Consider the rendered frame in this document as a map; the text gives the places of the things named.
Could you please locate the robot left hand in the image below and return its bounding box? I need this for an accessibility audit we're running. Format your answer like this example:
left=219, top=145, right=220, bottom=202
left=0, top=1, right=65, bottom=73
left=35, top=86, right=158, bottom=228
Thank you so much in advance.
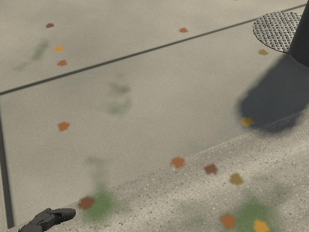
left=18, top=208, right=76, bottom=232

